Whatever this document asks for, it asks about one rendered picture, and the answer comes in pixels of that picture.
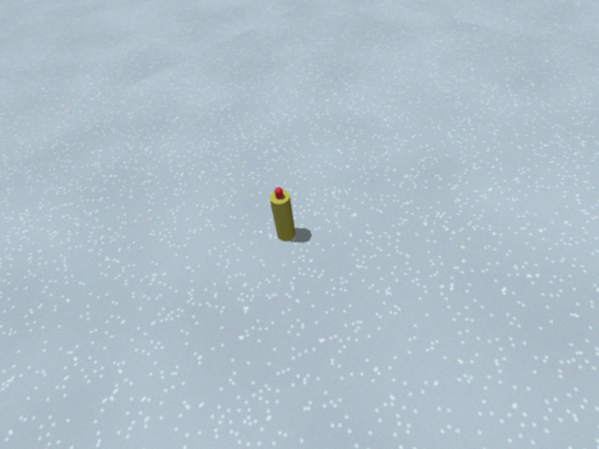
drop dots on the bottle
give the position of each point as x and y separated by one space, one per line
282 214

